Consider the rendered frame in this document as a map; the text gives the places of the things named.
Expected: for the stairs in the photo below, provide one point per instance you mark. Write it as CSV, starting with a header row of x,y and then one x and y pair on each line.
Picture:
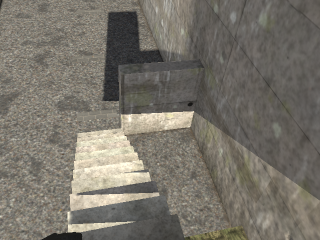
x,y
113,197

